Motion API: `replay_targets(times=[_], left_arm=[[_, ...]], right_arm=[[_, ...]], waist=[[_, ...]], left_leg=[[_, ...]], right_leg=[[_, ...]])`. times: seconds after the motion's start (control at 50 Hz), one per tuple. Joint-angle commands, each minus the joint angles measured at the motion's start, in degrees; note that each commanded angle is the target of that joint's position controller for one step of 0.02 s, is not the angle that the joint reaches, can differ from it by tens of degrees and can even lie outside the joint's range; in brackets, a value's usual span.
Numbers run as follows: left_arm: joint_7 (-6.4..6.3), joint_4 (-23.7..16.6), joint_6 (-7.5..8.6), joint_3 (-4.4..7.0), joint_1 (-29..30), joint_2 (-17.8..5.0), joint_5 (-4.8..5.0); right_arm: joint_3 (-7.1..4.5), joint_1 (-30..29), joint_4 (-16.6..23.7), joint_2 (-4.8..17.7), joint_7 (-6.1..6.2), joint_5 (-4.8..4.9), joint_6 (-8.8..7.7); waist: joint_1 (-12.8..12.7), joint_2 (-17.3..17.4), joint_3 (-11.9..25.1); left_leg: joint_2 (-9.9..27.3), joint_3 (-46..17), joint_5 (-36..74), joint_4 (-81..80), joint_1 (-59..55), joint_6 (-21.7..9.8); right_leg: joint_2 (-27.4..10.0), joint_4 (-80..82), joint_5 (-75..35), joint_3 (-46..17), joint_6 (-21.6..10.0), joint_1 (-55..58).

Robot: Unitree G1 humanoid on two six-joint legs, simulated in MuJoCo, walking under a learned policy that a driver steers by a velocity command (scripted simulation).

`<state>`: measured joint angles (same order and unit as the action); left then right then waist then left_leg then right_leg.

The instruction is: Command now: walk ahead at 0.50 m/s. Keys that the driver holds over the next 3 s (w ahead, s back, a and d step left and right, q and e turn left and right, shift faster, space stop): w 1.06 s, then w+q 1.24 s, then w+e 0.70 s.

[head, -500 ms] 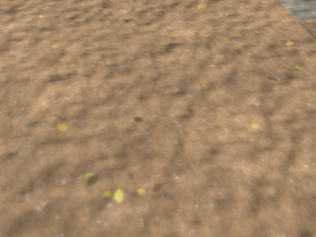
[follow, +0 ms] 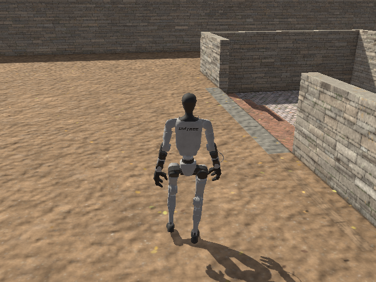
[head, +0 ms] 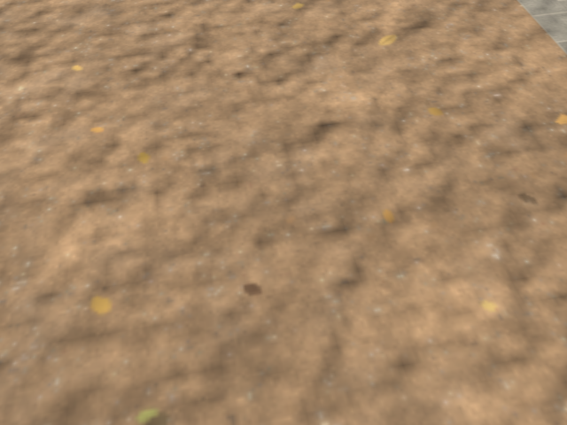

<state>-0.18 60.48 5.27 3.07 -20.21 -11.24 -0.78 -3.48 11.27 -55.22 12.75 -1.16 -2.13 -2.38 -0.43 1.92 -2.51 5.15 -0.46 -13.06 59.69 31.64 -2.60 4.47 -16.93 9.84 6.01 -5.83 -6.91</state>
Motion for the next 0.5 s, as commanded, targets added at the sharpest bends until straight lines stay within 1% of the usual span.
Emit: replay_targets(times=[0.02, 0.08, 0.12, 0.16, 0.18, 0.22, 0.24, 0.26, 0.28, 0.3, 0.32, 0.34, 0.36, 0.38, 0.4, 0.42, 0.44, 0.46, 0.5], left_arm=[[-0.08, -2.1, 1.01, 0.56, -1.9, -5.8, 0.10], [-0.01, -1.5, 0.91, 0.32, -4.6, -5.8, 0.10], [-0.12, -0.8, 0.92, 0.29, -7.0, -6.0, 0.04], [-0.35, 0.0, 0.75, 0.28, -8.9, -6.1, -0.21], [-0.51, 0.3, 0.63, 0.31, -9.5, -6.2, -0.40], [-0.89, 0.7, 0.41, 0.54, -9.4, -6.8, -0.73], [-1.03, 0.7, 0.33, 0.67, -8.7, -7.2, -0.83], [-1.12, 0.7, 0.27, 0.83, -7.6, -7.7, -0.89], [-1.07, 0.7, 0.10, 0.96, -6.8, -8.2, -0.81], [-0.92, 0.3, -0.05, 0.77, -5.9, -7.7, -0.50], [-0.51, -1.8, 0.03, -0.16, -6.8, -4.7, 0.83], [-0.08, -2.0, -0.02, -0.38, -12.2, -1.8, 1.84], [-0.24, -2.2, -0.41, 0.94, -7.0, -6.4, 0.40], [0.05, -3.7, -0.13, 0.99, -2.6, -6.0, 0.17], [0.22, -3.9, 0.00, 0.85, -0.7, -4.9, 0.07], [0.38, -3.8, -0.54, 0.92, -0.7, -4.3, -0.72], [0.75, -3.4, -1.32, 0.74, -2.0, -3.2, -1.27], [1.06, -3.4, -1.93, 0.75, -2.2, -2.7, -1.43], [1.45, -4.4, -2.77, 0.75, 0.1, -2.4, -1.57]], right_arm=[[-0.07, -1.4, 3.1, 1.7, -0.46, 0.10, 0.58], [0.54, -7.7, 5.3, 1.1, -0.58, 0.68, 0.35], [0.85, -11.0, 6.4, 0.9, -0.52, 0.89, 0.24], [0.90, -13.7, 7.5, 1.4, -0.41, 0.93, 0.04], [0.85, -14.7, 8.0, 1.7, -0.38, 0.91, -0.12], [0.63, -15.2, 8.8, 2.3, -0.30, 0.88, -0.55], [0.45, -14.0, 8.7, 2.6, -0.18, 0.88, -0.83], [0.08, -10.9, 7.9, 3.1, 0.09, 0.83, -1.13], [-0.51, -4.4, 5.8, 3.9, 0.48, 0.68, -1.54], [-1.39, 5.8, 2.3, 5.5, 1.02, 0.05, -2.15], [-2.80, 15.7, 0.5, 10.7, 1.67, -1.50, -2.61], [-3.75, 17.3, 0.0, 14.7, 1.18, -1.09, -2.15], [-3.19, 11.4, 0.7, 12.0, 0.88, 0.86, -1.50], [-2.10, 5.5, 1.8, 8.1, 0.76, 1.30, -1.60], [-1.25, 2.8, 2.0, 5.1, 0.59, 1.09, -2.00], [-0.75, 2.4, 1.4, 3.6, 0.78, 1.26, -2.40], [-0.21, 2.7, 0.6, 2.1, 0.98, 1.37, -2.71], [-0.09, 4.5, -0.2, 2.2, 1.10, 1.35, -3.16], [-0.32, 7.5, -1.4, 3.9, 1.26, 1.59, -3.80]], waist=[[1.1, -4.6, -2.4], [-0.6, -4.9, -3.0], [-1.8, -5.2, -3.1], [-2.7, -5.5, -3.5], [-2.9, -5.6, -3.8], [-2.3, -5.8, -4.0], [-1.4, -5.9, -3.5], [0.3, -6.3, -1.9], [3.1, -6.0, 1.4], [7.1, -4.0, 6.8], [9.4, 2.6, 14.5], [6.9, 12.9, 19.8], [5.2, 3.9, 13.8], [3.4, 1.4, 5.9], [2.0, -0.4, 2.7], [0.5, 0.6, 1.2], [-0.9, 1.4, 1.2], [-1.2, 1.7, 1.5], [-1.6, 1.2, 0.6]], left_leg=[[1.7, 1.3, 6.0, -5.8, 5.2, 1.7], [0.8, 3.0, 10.8, -15.3, 4.5, 2.0], [-0.1, 4.0, 12.5, -19.7, 4.0, 1.6], [-0.8, 4.5, 12.2, -22.6, 4.6, 0.8], [-1.0, 4.5, 11.2, -23.7, 4.9, 0.2], [-1.7, 4.6, 7.9, -26.0, 4.0, -1.3], [-2.6, 5.0, 5.7, -27.3, 1.4, -2.2], [-4.3, 5.8, 3.6, -28.6, -3.7, -3.2], [-6.3, 6.8, 3.3, -30.8, -11.7, -4.4], [-6.1, 6.1, 5.5, -33.3, -24.9, -6.1], [7.4, -9.9, 0.3, -34.3, -42.0, -10.2], [20.2, -36.1, -0.7, -42.3, -51.1, -17.0], [16.9, -33.9, -5.5, -44.2, -45.1, -15.1], [15.1, -25.2, -4.4, -45.5, -36.4, -13.3], [12.2, -19.4, 0.4, -47.6, -30.3, -11.3], [10.0, -15.2, 4.7, -48.7, -26.4, -9.7], [8.2, -11.7, 7.3, -49.6, -23.8, -8.7], [7.7, -10.3, 10.4, -50.0, -23.1, -8.7], [7.0, -7.8, 14.0, -51.1, -23.1, -9.2]], right_leg=[[-15.3, 11.2, -10.6, -12.0, -6.6, -0.6], [-14.2, 11.2, -14.4, -9.5, -5.7, 1.4], [-14.5, 10.7, -16.8, -8.7, -5.6, 4.3], [-15.6, 9.6, -19.0, -8.5, -5.7, 8.1], [-16.3, 8.8, -20.4, -8.6, -5.8, 10.1], [-17.6, 6.4, -25.1, -8.4, -5.4, 13.2], [-17.8, 4.2, -30.0, -7.8, -4.9, 13.8], [-17.6, 0.1, -38.0, -6.9, -4.1, 13.7], [-16.7, -7.5, -44.1, -5.8, -3.4, 12.9], [-14.1, -19.0, -41.0, -3.7, -2.1, 7.7], [-10.0, -37.3, -21.6, -1.0, -0.2, -7.5], [0.5, -55.0, 21.2, -2.3, 1.3, -23.9], [-3.2, -58.7, 17.7, -9.5, 0.2, -28.5], [-5.8, -57.0, 12.0, -9.1, 0.1, -29.8], [-7.7, -53.6, 8.3, -8.9, 0.1, -27.8], [-8.8, -51.0, 6.8, -8.6, 0.6, -25.4], [-9.5, -49.1, 6.0, -8.4, 1.3, -22.7], [-9.3, -48.2, 5.5, -7.8, 1.8, -21.7], [-9.8, -45.9, 3.8, -6.7, 2.9, -23.8]])
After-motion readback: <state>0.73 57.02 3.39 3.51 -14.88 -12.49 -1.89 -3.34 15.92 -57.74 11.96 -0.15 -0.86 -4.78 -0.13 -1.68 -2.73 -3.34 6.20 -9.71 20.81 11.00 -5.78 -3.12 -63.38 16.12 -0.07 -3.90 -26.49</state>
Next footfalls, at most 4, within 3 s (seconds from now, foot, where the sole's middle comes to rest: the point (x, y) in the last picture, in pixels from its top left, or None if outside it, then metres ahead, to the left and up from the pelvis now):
0.30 left None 0.33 0.12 -0.78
0.86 right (327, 366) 0.64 -0.05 -0.78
1.44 left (258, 272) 0.92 0.13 -0.78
1.98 right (278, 179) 1.28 0.08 -0.78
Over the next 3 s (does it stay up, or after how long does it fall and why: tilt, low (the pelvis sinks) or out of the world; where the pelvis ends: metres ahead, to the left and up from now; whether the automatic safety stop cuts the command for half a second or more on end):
stays up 1.50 0.41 -0.02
